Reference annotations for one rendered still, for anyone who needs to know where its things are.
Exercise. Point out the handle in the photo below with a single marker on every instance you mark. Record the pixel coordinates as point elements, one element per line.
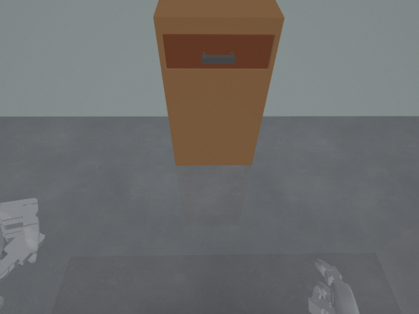
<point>218,59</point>

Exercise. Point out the right robot hand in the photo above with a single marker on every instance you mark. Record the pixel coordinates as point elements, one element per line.
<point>338,299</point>

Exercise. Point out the left robot hand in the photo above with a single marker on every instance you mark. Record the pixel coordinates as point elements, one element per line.
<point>19,224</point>

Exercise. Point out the cabinet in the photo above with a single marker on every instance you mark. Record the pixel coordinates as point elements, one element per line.
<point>215,114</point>

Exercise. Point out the drawer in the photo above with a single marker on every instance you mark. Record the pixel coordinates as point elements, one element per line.
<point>184,51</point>

